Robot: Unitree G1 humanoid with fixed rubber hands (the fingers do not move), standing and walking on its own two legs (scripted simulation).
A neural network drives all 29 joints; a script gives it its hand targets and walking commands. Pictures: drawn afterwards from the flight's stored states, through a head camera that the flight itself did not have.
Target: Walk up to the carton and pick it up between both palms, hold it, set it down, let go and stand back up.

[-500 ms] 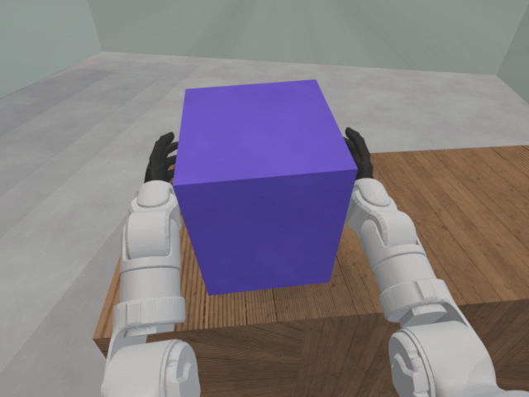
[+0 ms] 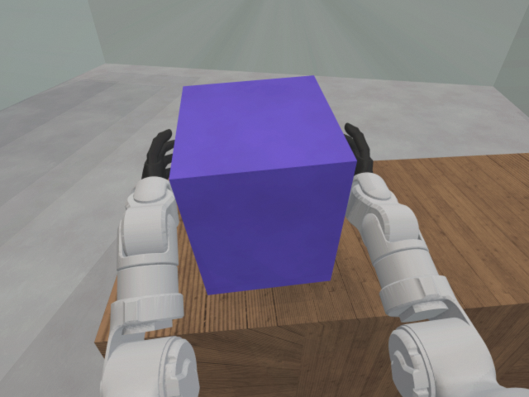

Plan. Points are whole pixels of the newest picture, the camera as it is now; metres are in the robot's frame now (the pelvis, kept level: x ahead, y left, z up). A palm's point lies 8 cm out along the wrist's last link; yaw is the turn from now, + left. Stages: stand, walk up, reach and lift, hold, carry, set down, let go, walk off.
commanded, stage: hold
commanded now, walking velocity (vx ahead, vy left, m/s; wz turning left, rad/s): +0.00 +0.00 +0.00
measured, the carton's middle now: (259, 187) +0.38 +0.01 +0.19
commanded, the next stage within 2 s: none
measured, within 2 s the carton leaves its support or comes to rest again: neither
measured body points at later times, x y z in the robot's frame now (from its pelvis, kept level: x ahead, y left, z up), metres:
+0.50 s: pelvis +0.00 +0.00 +0.00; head -0.07 +0.02 +0.44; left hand +0.37 +0.16 +0.22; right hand +0.38 -0.14 +0.22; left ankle +0.05 +0.12 -0.75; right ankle +0.00 -0.15 -0.74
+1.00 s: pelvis +0.00 +0.00 +0.00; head -0.07 +0.02 +0.44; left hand +0.37 +0.15 +0.22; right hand +0.38 -0.14 +0.22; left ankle +0.05 +0.12 -0.75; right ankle +0.00 -0.15 -0.74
